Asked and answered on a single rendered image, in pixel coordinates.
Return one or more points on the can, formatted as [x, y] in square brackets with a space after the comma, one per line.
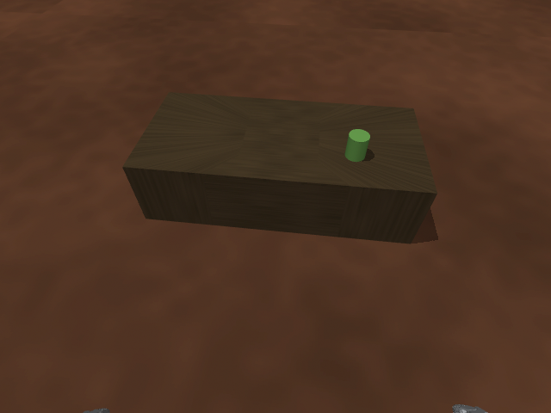
[357, 145]

